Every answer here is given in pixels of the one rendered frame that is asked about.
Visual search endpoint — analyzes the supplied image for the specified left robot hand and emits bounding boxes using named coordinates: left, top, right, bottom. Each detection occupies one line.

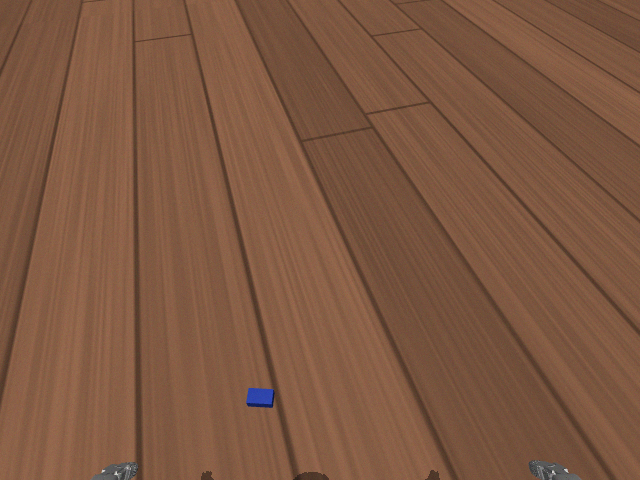
left=90, top=462, right=138, bottom=480

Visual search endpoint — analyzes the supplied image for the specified right robot hand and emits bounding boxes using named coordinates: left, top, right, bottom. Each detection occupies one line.
left=528, top=460, right=581, bottom=480

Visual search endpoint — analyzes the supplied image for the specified small box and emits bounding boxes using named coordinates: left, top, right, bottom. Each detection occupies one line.
left=246, top=388, right=275, bottom=408

